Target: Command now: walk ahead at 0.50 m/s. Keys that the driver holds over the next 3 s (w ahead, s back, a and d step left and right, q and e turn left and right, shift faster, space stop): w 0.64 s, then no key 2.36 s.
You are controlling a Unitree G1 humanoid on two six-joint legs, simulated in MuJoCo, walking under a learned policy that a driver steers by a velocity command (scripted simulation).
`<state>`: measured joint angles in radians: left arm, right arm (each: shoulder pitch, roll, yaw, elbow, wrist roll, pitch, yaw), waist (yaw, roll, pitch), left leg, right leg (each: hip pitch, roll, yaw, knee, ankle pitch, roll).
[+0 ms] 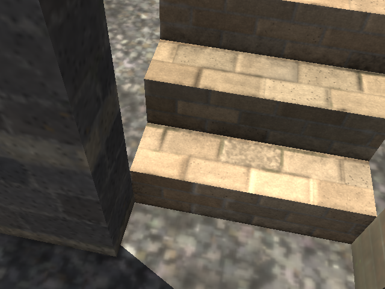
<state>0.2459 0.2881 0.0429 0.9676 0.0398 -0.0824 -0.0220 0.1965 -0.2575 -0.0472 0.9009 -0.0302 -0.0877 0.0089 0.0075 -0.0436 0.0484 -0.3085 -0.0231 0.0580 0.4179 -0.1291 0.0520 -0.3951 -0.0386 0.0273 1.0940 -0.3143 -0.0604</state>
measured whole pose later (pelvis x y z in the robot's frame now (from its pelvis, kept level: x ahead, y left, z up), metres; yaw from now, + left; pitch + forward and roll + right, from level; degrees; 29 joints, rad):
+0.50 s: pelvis +0.26 -0.06 +0.00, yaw +0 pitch +1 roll +0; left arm 0.17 0.23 0.04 0.97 0.02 -0.09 -0.02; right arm 0.30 -0.20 -0.03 0.99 -0.03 -0.09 -0.01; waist -0.02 0.03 0.04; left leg -0.38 0.04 0.03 1.10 -0.34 0.06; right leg -0.27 0.03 -0.10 0.42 -0.16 -0.08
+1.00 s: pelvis +0.41 -0.04 +0.00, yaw +0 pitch -1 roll -1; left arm 0.20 0.17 0.00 1.05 0.03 0.02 0.03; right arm 0.25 -0.14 0.03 0.97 -0.04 -0.06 -0.07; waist 0.01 -0.02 0.04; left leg -0.29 -0.03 0.09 0.39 -0.09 0.08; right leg -0.26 0.01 0.03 0.76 -0.48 0.00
